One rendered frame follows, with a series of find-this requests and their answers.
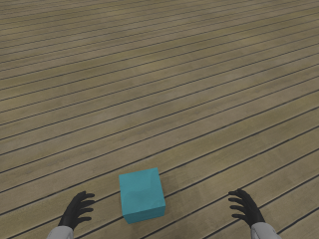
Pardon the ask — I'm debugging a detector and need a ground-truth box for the robot right hand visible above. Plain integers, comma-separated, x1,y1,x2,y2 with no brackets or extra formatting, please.
228,188,266,229

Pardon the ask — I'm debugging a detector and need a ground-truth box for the left robot forearm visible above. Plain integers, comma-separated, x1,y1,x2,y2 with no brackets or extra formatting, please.
46,225,74,239

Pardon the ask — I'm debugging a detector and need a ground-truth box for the right robot forearm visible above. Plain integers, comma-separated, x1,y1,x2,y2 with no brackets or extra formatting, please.
250,222,282,239

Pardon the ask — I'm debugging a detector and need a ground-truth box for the carton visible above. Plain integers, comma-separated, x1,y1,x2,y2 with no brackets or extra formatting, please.
119,167,165,224

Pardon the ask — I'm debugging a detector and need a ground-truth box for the robot left hand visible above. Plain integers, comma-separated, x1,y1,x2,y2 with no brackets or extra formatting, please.
58,190,96,231

